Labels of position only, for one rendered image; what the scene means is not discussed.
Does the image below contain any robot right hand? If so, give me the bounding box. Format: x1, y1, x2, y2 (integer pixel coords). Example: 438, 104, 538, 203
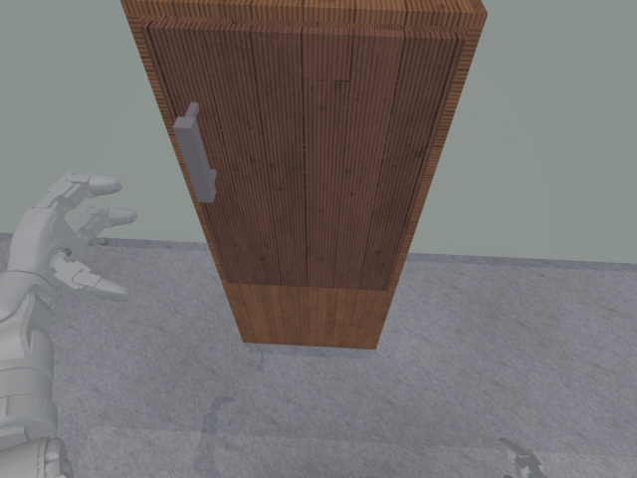
498, 438, 547, 478

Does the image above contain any handle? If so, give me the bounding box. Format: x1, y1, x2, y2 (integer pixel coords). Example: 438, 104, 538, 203
173, 102, 217, 203

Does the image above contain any left robot forearm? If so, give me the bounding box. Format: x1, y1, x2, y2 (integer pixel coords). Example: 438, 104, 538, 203
0, 271, 60, 450

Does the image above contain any robot left upper arm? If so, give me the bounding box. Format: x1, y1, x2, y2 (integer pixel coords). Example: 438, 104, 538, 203
0, 436, 75, 478

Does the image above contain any robot left hand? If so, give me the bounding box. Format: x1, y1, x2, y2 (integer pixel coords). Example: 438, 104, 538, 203
7, 172, 137, 302

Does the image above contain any cupboard door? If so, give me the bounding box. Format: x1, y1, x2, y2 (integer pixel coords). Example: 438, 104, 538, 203
139, 21, 466, 291

